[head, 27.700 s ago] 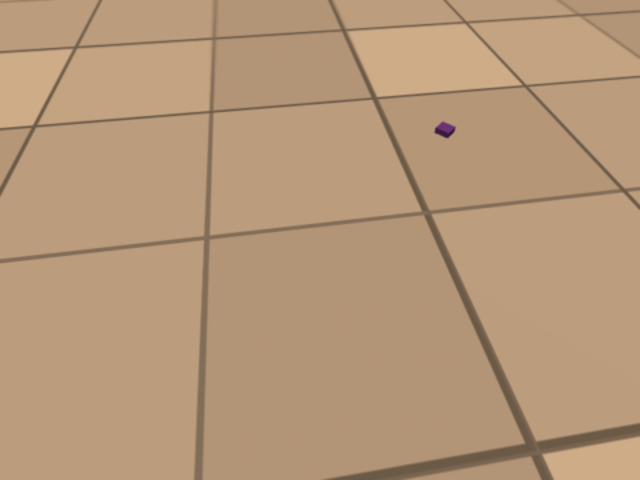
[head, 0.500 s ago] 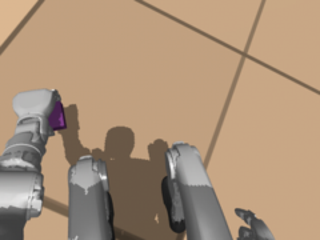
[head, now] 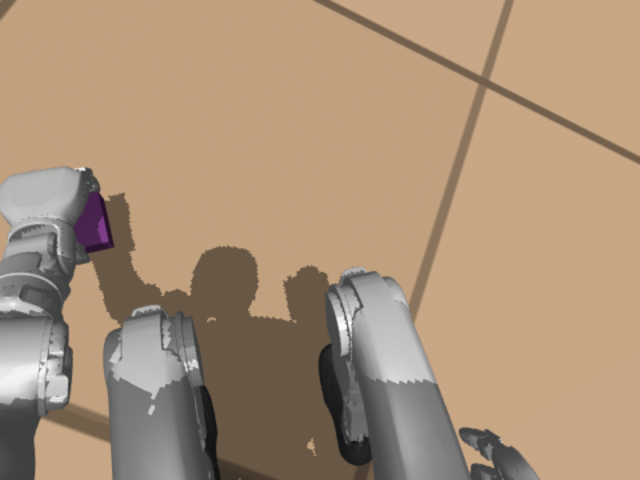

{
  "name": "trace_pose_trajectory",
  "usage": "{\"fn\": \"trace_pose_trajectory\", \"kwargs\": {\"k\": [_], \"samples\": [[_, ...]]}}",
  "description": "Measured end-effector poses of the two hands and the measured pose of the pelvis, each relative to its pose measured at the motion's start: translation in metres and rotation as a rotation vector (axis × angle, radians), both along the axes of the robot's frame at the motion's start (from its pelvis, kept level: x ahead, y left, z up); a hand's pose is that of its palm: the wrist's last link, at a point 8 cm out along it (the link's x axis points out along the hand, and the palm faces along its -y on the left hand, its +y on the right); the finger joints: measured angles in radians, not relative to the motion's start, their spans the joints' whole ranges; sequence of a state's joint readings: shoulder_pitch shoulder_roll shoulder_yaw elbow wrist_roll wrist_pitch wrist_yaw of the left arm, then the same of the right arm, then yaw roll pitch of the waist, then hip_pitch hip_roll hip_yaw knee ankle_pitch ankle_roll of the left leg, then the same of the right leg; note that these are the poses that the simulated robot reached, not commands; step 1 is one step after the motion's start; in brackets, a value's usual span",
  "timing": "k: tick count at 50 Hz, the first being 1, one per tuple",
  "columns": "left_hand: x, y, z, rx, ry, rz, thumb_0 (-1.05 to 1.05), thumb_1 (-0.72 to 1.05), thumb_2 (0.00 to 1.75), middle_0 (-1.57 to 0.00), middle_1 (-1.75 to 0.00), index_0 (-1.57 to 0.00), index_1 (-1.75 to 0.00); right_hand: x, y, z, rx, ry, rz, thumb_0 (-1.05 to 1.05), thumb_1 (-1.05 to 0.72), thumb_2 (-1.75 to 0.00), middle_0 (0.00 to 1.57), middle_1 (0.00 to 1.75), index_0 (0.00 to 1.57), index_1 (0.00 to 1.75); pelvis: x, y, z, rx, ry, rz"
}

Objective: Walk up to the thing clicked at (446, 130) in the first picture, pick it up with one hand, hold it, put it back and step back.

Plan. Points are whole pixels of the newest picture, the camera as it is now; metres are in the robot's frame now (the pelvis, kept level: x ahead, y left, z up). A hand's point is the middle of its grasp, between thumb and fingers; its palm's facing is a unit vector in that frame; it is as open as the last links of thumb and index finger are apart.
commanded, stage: lower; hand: left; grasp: from above
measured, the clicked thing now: (75, 225) +0.46 +0.25 -0.20
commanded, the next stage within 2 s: rest in 0.42 s
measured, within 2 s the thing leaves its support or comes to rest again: rests again in 1.74 s
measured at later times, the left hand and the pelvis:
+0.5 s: hand (82, 232) +0.46 +0.25 -0.22, palm faces -0.44 -0.06 -0.89, open 10.1 cm; pelvis +0.00 +0.00 -0.04, yaw -2 degrees
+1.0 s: hand (94, 236) +0.46 +0.25 -0.27, palm faces -0.44 -0.11 -0.89, open 10.1 cm; pelvis +0.01 +0.00 -0.06, yaw -5 degrees
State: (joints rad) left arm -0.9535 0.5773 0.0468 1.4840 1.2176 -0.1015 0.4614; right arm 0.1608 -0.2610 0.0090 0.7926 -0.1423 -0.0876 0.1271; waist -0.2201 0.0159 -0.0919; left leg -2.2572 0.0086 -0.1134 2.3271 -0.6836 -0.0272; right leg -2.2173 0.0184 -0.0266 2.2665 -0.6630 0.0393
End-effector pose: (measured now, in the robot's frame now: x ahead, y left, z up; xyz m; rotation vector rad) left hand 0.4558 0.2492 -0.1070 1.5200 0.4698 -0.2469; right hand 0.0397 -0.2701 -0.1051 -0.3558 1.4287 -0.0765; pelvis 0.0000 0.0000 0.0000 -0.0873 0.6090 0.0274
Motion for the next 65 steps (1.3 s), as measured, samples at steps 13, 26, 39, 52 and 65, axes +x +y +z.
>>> {"fn": "trace_pose_trajectory", "kwargs": {"k": [13,26,39,52,65], "samples": [[0.002,0.002,-0.024,-0.014,0.020,0.003,0.01,0.01,0.36,-0.82,-0.31,-0.79,-0.34,-0.008,-0.005,-0.011,-0.006,0.027,0.027,0.00,-0.91,-0.90,0.20,0.30,0.20,0.30,0.000,-0.001,-0.018,-0.007,-0.019,-0.008],[0.006,0.002,-0.060,-0.022,0.002,-0.014,0.01,0.02,0.34,-0.82,-0.31,-0.80,-0.33,-0.015,-0.005,-0.017,-0.017,0.062,0.061,0.00,-0.91,-0.90,0.20,0.30,0.20,0.30,0.003,0.000,-0.036,-0.026,-0.035,-0.018],[0.010,0.004,-0.084,-0.038,0.011,0.029,0.01,0.01,0.36,-0.82,-0.29,-0.80,-0.31,-0.020,0.002,-0.024,0.021,0.079,0.090,0.00,-0.90,-0.89,0.20,0.30,0.20,0.30,0.006,0.002,-0.047,-0.047,-0.051,-0.033],[0.012,0.003,-0.106,-0.063,0.000,0.013,0.01,0.01,0.35,-0.83,-0.27,-0.81,-0.30,-0.034,0.010,-0.020,0.043,0.123,0.132,0.00,-0.90,-0.90,0.20,0.30,0.20,0.30,0.006,0.004,-0.056,-0.074,-0.082,-0.045],[0.013,0.002,-0.115,-0.060,-0.004,0.027,0.01,0.01,0.35,-0.84,-0.25,-0.82,-0.28,-0.039,0.017,-0.015,0.065,0.119,0.169,0.00,-0.90,-0.90,0.20,0.30,0.20,0.30,0.005,0.008,-0.058,-0.095,-0.102,-0.056]]}}
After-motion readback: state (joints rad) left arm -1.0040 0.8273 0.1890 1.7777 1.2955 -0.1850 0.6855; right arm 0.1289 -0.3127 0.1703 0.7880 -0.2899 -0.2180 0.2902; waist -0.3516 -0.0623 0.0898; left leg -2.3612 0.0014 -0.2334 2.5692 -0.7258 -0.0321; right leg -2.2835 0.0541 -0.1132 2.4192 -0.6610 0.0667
